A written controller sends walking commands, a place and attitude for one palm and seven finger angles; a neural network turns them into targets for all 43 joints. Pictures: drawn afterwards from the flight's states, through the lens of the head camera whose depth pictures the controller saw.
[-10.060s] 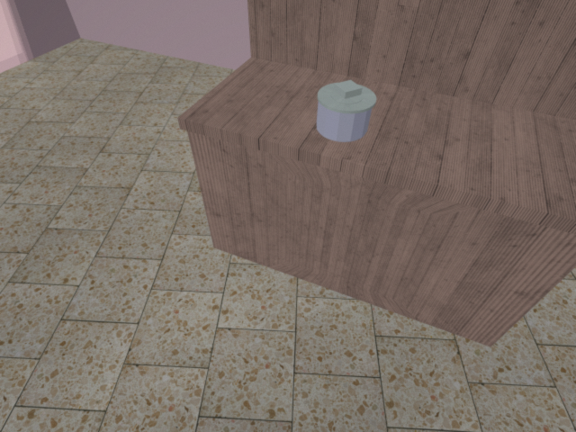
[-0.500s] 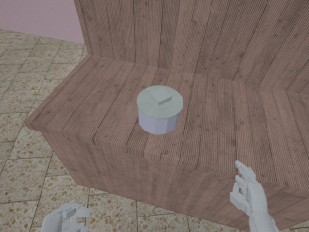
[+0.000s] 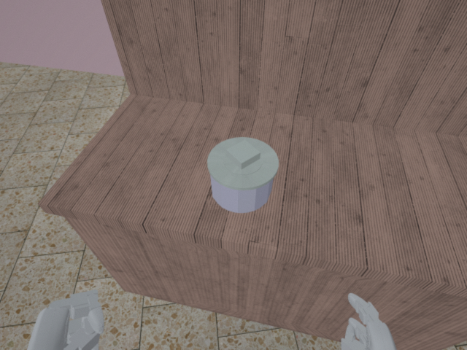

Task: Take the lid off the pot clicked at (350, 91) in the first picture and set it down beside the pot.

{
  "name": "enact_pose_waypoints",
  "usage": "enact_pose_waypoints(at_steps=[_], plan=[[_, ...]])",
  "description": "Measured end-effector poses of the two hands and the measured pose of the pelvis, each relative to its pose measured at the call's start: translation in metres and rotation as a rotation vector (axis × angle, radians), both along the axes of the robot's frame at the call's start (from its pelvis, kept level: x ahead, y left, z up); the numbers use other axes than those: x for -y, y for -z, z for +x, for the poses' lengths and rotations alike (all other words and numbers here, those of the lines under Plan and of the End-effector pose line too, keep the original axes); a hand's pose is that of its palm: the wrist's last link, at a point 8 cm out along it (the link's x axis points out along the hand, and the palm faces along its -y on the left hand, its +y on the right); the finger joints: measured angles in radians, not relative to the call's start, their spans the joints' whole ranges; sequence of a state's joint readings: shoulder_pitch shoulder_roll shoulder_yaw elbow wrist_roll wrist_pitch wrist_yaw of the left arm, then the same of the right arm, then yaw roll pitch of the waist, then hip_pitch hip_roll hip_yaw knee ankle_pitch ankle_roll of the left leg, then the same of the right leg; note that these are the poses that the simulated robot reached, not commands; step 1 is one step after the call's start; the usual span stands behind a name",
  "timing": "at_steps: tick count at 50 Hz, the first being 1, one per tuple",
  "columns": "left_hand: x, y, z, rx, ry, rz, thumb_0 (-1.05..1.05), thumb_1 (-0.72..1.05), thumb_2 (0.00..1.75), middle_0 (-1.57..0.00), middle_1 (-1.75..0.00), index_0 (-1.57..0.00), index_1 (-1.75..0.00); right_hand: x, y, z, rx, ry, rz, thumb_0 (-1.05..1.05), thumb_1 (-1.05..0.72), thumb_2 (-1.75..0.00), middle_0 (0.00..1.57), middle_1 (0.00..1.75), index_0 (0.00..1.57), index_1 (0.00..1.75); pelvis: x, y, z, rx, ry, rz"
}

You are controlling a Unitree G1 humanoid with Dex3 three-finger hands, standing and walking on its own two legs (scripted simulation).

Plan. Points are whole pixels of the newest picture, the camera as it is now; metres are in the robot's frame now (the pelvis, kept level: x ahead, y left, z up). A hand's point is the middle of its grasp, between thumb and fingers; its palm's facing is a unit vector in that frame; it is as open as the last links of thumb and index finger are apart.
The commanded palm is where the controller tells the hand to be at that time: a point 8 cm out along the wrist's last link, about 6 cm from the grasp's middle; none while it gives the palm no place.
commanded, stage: raise the hand higher, near the body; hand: left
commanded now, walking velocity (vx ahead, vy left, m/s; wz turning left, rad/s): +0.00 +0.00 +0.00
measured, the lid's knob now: (243, 154) +0.51 +0.03 +0.03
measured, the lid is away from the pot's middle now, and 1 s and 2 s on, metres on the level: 0.00 0.00 0.00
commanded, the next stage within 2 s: reach forward and open the fingers in 0.48 s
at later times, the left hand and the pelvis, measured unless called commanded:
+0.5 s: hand (79, 293) +0.16 +0.23 +0.10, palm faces +0.31 -0.85 -0.42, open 3.1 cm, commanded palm +0.11 +0.26 +0.12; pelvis +0.00 -0.01 +0.00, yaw +0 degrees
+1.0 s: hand (72, 279) +0.18 +0.25 +0.09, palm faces -0.22 -0.06 -0.97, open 3.5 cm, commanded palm +0.17 +0.24 +0.15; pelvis -0.01 -0.02 +0.00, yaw +0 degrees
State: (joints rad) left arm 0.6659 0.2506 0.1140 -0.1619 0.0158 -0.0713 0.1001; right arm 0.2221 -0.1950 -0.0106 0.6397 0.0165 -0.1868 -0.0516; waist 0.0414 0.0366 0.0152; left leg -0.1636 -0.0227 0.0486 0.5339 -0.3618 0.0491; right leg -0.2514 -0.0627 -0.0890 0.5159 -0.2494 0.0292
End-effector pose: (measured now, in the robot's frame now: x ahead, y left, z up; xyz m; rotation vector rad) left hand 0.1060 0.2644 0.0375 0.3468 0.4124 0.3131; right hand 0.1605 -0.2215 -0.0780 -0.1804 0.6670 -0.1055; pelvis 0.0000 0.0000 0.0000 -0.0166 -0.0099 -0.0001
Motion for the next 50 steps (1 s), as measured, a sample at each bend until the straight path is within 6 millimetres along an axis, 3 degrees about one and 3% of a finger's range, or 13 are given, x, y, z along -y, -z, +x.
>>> enact_pose_waypoints(at_steps=[6, 10, 30, 34, 40, 44, 50], plan=[[0.002, -0.013, 0.006, 0.07, 0.007, 0.0, 0.02, 0.9, 0.9, -1.29, -1.5, -1.29, -1.49, -0.005, -0.017, 0.028, 0.087, -0.042, -0.006, 0.01, -0.91, -0.9, 0.2, 0.3, 0.2, 0.3, 0.0, -0.001, 0.001, 0.012, -0.005, -0.003], [-0.001, -0.033, 0.01, 0.142, 0.012, 0.033, 0.02, 0.9, 0.9, -1.29, -1.5, -1.29, -1.49, -0.011, -0.025, 0.039, 0.12, -0.065, -0.002, 0.01, -0.91, -0.9, 0.2, 0.3, 0.2, 0.3, 0.001, -0.002, 0.003, 0.018, -0.007, -0.003], [0.004, -0.096, 0.029, 0.364, 0.063, 0.151, 0.02, 0.89, 0.9, -1.3, -1.5, -1.3, -1.49, -0.005, -0.008, 0.014, 0.036, -0.073, 0.022, 0.01, -0.91, -0.9, 0.2, 0.3, 0.2, 0.3, 0.01, -0.005, -0.002, 0.041, -0.004, -0.003], [0.011, -0.113, 0.039, 0.264, 0.178, 0.576, 0.02, 0.88, 0.9, -1.29, -1.49, -1.29, -1.48, 0.0, -0.005, 0.017, -0.008, -0.105, 0.012, 0.01, -0.91, -0.9, 0.2, 0.3, 0.2, 0.3, 0.012, -0.002, -0.006, 0.007, 0.01, 0.003], [0.017, -0.108, 0.052, 0.031, 0.37, 1.014, 0.01, 0.78, 0.94, -1.25, -1.37, -1.25, -1.37, 0.013, 0.006, 0.026, -0.08, -0.099, 0.03, 0.01, -0.91, -0.9, 0.2, 0.3, 0.2, 0.3, 0.014, 0.0, -0.012, -0.033, 0.041, 0.013], [0.016, -0.114, 0.06, -0.067, 0.455, 1.138, 0.01, 0.67, 1.0, -1.21, -1.25, -1.22, -1.25, 0.019, 0.008, 0.033, -0.094, -0.08, 0.04, 0.01, -0.91, -0.9, 0.2, 0.3, 0.2, 0.3, 0.016, -0.002, -0.009, -0.038, 0.029, 0.013], [0.015, -0.109, 0.07, -0.188, 0.553, 1.074, 0.01, 0.48, 1.11, -1.15, -1.05, -1.15, -1.05, 0.025, 0.005, 0.038, -0.074, -0.061, 0.053, 0.01, -0.91, -0.9, 0.2, 0.3, 0.2, 0.3, 0.02, -0.005, -0.008, -0.029, 0.004, 0.011]])
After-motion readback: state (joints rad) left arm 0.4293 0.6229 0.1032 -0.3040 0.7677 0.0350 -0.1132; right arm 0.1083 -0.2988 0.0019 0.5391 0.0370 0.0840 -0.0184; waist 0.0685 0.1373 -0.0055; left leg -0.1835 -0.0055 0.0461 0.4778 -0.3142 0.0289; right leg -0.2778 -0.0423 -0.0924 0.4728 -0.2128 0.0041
